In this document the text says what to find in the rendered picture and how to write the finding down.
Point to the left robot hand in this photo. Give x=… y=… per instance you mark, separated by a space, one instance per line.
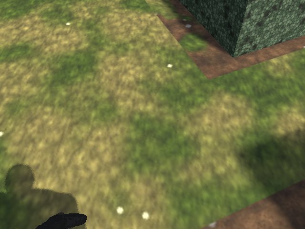
x=63 y=221

